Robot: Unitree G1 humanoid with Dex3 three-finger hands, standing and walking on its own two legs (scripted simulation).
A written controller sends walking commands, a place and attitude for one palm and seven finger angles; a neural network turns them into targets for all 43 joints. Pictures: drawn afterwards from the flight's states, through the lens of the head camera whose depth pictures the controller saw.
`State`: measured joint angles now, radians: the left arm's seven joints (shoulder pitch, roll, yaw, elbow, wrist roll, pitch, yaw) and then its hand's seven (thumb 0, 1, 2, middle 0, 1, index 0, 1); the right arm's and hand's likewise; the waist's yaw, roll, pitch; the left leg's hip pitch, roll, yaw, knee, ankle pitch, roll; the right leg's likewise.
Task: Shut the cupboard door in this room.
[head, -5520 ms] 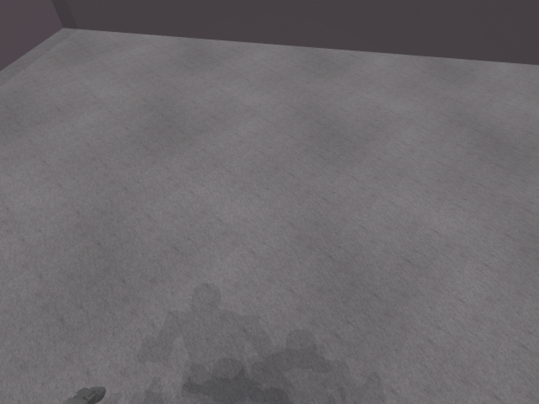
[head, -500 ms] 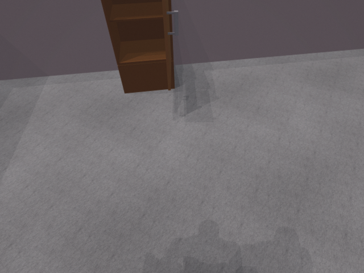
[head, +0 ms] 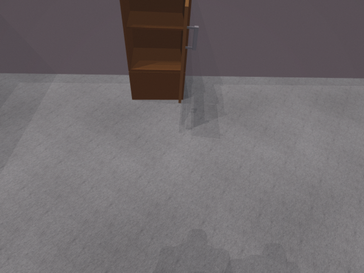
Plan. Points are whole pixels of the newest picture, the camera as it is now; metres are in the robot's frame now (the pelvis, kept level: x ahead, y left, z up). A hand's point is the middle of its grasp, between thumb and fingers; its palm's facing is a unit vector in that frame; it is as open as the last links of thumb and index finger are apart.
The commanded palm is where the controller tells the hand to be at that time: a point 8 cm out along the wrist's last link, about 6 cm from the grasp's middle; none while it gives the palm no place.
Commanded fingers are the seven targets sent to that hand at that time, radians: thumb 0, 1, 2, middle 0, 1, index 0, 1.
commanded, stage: stand and wait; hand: left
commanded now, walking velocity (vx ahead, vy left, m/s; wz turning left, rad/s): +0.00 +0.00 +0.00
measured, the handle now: (191, 38) +1.28 +0.05 -0.04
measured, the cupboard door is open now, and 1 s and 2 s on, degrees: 83 83 83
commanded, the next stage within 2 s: turn or walk to find it in 0.30 s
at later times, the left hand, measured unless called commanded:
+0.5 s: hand out of the picture +0.02 +0.18 -0.18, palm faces +0.06 -0.98 -0.20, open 7.4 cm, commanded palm none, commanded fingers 0.00 0.90 0.90 -0.20 -0.30 -0.20 -0.30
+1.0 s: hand out of the picture +0.01 +0.18 -0.18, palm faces +0.16 -0.96 -0.21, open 7.4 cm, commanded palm none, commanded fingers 0.00 0.90 0.90 -0.20 -0.30 -0.20 -0.30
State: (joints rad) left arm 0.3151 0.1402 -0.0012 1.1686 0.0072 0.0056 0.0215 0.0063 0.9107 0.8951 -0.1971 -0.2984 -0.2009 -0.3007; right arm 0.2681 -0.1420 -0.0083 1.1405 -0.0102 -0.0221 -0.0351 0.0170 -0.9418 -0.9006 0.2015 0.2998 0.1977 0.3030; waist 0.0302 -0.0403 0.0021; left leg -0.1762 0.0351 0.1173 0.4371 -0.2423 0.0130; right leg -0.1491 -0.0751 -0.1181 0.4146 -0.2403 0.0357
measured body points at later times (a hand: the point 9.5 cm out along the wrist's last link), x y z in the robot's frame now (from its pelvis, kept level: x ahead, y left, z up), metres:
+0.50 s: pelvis +0.02 +0.01 +0.00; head +0.03 +0.01 +0.45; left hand +0.02 +0.23 -0.17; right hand +0.00 -0.20 -0.17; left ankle +0.00 +0.10 -0.74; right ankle -0.01 -0.14 -0.74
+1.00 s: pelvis +0.00 -0.01 -0.01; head +0.03 +0.00 +0.44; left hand +0.00 +0.23 -0.16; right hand +0.09 -0.23 -0.16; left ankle +0.00 +0.10 -0.74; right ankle -0.02 -0.14 -0.73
